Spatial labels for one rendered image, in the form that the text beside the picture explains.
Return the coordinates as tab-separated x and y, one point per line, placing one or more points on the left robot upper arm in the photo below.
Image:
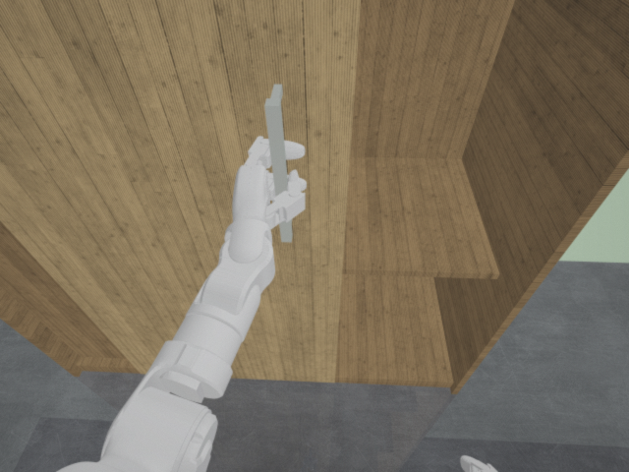
158	432

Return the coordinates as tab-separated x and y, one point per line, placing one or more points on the robot left forearm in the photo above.
196	363

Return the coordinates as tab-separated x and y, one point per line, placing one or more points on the wardrobe door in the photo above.
23	277
123	124

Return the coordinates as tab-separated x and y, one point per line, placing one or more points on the handle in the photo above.
273	114

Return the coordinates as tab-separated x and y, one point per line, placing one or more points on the left robot hand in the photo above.
254	187

